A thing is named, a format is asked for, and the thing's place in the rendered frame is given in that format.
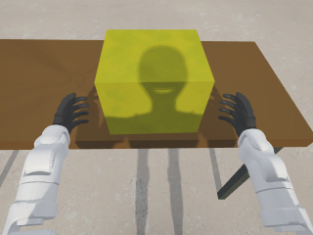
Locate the carton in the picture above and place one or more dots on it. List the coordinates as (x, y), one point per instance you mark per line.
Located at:
(152, 81)

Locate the left robot hand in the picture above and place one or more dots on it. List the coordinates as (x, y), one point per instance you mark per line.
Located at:
(65, 115)

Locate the robot right forearm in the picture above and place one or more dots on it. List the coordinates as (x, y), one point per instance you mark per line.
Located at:
(279, 205)

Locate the table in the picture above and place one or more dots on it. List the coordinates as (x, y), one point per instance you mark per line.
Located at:
(37, 74)

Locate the right robot hand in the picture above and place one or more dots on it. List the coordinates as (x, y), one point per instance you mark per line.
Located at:
(243, 117)

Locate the robot left forearm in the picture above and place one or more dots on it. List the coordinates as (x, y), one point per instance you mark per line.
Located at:
(41, 175)

